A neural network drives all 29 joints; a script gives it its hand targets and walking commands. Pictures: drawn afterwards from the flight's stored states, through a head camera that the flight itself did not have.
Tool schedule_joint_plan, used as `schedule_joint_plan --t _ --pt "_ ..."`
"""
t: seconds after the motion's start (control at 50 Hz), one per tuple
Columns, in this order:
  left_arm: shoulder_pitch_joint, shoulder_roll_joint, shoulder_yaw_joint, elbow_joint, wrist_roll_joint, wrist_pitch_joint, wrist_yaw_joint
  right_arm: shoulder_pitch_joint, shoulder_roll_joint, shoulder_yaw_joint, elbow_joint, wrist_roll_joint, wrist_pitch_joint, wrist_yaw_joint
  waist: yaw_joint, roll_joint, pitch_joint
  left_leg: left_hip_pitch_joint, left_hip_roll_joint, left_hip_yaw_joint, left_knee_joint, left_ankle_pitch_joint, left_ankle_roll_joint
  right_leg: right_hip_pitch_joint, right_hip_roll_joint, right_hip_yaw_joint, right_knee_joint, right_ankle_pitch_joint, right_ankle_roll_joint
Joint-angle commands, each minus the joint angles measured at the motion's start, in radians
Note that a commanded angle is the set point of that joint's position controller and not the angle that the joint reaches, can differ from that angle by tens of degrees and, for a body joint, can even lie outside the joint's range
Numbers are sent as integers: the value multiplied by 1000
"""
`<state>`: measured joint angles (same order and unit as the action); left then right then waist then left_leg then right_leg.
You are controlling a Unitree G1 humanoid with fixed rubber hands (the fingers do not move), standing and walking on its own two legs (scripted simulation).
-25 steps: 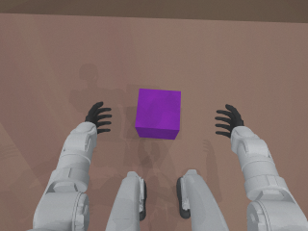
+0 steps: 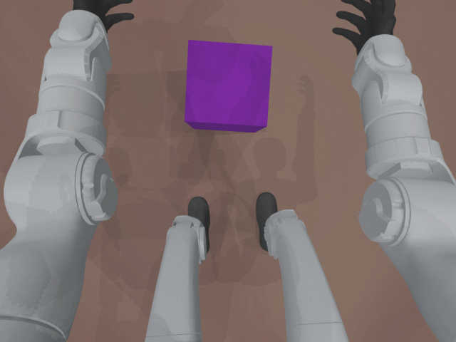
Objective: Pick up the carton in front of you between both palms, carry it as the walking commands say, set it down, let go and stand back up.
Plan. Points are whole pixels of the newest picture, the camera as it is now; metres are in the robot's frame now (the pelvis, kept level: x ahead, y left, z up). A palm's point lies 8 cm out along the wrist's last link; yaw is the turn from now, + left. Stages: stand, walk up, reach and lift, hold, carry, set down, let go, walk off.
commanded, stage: reach and lift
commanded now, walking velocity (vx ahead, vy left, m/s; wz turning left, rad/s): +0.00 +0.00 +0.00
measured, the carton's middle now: (227, 94) +0.54 -0.01 -0.53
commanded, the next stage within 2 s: none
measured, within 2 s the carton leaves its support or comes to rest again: leaves its support in 1.84 s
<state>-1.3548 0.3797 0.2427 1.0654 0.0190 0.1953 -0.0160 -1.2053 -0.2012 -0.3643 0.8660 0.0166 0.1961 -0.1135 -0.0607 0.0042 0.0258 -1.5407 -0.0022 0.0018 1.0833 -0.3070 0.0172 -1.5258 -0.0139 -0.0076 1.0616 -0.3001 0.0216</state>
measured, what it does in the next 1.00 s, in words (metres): lowers itself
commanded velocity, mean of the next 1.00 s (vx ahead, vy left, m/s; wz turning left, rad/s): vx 0.00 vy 0.00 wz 0.00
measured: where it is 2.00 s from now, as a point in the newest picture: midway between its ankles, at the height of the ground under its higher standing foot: (235, 234)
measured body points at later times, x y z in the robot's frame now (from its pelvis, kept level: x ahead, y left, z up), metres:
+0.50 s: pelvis -0.01 -0.01 -0.14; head +0.36 +0.00 +0.12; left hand +0.56 +0.18 -0.30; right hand +0.53 -0.20 -0.30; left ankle +0.07 +0.11 -0.62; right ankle +0.07 -0.13 -0.62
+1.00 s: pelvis -0.04 +0.00 -0.29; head +0.35 +0.00 -0.08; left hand +0.56 +0.17 -0.48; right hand +0.53 -0.20 -0.48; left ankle +0.07 +0.11 -0.62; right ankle +0.07 -0.13 -0.62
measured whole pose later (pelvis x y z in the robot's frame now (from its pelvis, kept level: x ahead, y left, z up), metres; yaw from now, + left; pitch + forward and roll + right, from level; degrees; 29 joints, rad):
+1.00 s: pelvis -0.04 +0.00 -0.29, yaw -2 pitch +35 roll -2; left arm -1.72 0.51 -0.04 1.26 -0.25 0.10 0.07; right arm -1.61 -0.34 -0.16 1.15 0.24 0.09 -0.15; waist -0.04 -0.03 0.51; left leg -2.25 0.00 -0.02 2.22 -0.58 0.01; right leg -2.23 0.02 0.00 2.19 -0.57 0.04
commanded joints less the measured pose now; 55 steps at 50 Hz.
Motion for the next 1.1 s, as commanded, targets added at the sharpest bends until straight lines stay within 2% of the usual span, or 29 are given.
schedule_joint_plan --t 0.0,0.06,0.12,0.22,0.28,0.34,0.48,0.6,0.74,0.84,0.98,1.08 --pt "-248 97 44 -117 40 -38 -13 -183 -94 -35 -121 -36 -41 19 -11 94 -1176 788 -59 -45 -26 572 -27 422 88 -25 -50 422 22" --pt "-207 59 87 -132 79 -55 -24 -146 -65 -69 -130 -76 -63 38 -7 95 -1131 758 -52 -57 -13 662 -26 349 87 -20 -47 477 22" --pt "-172 25 124 -133 111 -76 -29 -127 -37 -98 -128 -106 -86 49 1 83 -1062 661 -45 -61 16 674 -29 271 84 -19 -18 489 27" --pt "-137 7 159 -108 136 -99 -24 -112 -7 -122 -104 -133 -106 46 14 45 -998 380 -57 -37 133 529 -35 188 82 -18 124 444 42" --pt "-144 19 149 -98 126 -104 -15 -121 -5 -119 -91 -133 -105 36 17 35 -988 229 -66 -21 241 428 -39 125 87 -22 243 383 50" --pt "-187 57 108 -105 86 -107 3 -164 -32 -90 -94 -99 -103 17 15 37 -1040 155 -72 -11 355 375 -40 94 93 -24 360 354 52" --pt "-365 167 -71 -122 -88 -93 56 -328 -148 63 -85 73 -88 -41 4 75 -1234 154 -58 6 618 285 -40 60 85 -48 616 276 44" --pt "-509 217 -164 -65 -181 -69 78 -474 -202 132 -16 168 -67 -58 5 94 -1169 98 -29 10 746 114 -36 -26 65 -63 749 96 31" --pt "-614 241 -212 63 -217 -70 80 -596 -237 153 116 188 -73 -54 1 77 -979 -8 -6 -1 847 -16 -34 -104 44 -62 861 -15 25" --pt "-653 242 -239 122 -228 -95 71 -643 -252 159 188 185 -103 -37 -5 70 -867 -58 1 -15 917 2 -36 -136 37 -52 938 12 24" --pt "-731 258 -279 48 -282 -119 92 -738 -303 212 154 235 -134 -44 3 66 -969 28 -7 -13 995 122 -33 -91 41 -56 1017 117 18" --pt "-687 227 -285 38 -290 -112 102 -696 -279 241 164 252 -131 -44 2 64 -1019 83 -20 -6 1017 195 -35 -55 49 -63 1032 175 17"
